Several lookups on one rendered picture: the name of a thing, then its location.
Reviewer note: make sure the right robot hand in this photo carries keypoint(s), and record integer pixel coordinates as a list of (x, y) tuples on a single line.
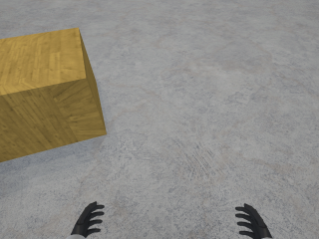
[(256, 224)]

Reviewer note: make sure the left robot hand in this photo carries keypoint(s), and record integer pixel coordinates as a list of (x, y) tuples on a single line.
[(84, 221)]

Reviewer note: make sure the pedestal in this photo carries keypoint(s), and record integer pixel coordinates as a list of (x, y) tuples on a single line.
[(48, 93)]

